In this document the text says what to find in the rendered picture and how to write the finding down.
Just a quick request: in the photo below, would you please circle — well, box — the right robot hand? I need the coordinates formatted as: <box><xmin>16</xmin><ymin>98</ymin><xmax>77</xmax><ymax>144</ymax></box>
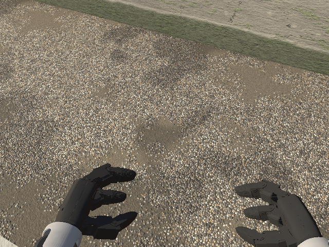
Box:
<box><xmin>235</xmin><ymin>179</ymin><xmax>322</xmax><ymax>247</ymax></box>

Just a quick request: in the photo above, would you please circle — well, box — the robot left forearm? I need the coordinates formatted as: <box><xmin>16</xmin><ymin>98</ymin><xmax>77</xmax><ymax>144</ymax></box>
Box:
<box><xmin>34</xmin><ymin>222</ymin><xmax>82</xmax><ymax>247</ymax></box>

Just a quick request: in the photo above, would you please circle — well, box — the robot right forearm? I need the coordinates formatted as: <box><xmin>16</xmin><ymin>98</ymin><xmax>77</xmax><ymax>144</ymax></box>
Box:
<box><xmin>297</xmin><ymin>237</ymin><xmax>329</xmax><ymax>247</ymax></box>

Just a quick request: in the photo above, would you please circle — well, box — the left robot hand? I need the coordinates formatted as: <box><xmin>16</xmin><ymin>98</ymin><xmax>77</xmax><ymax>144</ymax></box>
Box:
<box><xmin>55</xmin><ymin>163</ymin><xmax>138</xmax><ymax>240</ymax></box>

